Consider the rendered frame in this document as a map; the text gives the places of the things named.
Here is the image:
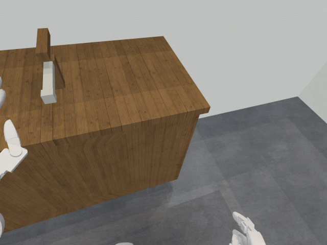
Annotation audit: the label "robot left hand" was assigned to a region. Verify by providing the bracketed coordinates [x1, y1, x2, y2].
[0, 77, 28, 180]

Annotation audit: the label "tap lever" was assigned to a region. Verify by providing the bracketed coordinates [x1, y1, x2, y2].
[41, 61, 57, 104]

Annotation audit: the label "counter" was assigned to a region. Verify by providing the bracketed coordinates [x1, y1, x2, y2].
[0, 28, 210, 233]

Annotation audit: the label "robot right hand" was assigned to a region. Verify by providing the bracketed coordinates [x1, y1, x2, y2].
[229, 212, 266, 245]

